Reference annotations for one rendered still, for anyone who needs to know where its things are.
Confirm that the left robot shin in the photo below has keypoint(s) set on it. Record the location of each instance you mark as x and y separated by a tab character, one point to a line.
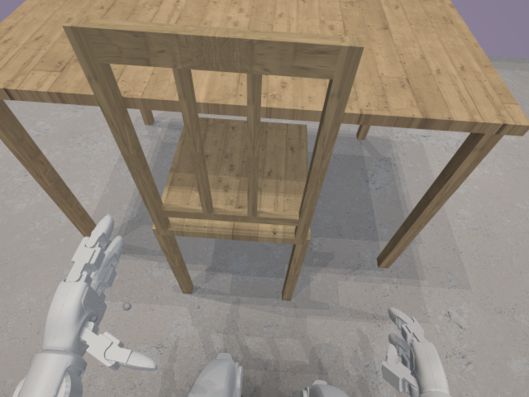
224	356

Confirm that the chair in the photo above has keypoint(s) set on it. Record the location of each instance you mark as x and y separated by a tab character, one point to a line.
229	179

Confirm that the robot left hand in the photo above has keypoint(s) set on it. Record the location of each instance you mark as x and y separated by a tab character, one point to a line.
80	295

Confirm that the robot right hand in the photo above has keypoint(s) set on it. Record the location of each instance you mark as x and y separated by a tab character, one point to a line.
421	369

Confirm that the left robot thigh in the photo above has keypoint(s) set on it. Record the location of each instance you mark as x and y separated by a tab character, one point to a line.
218	378

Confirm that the table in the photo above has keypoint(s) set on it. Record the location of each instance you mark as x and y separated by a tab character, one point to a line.
421	68

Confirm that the left robot forearm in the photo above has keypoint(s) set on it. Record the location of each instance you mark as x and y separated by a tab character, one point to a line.
52	374

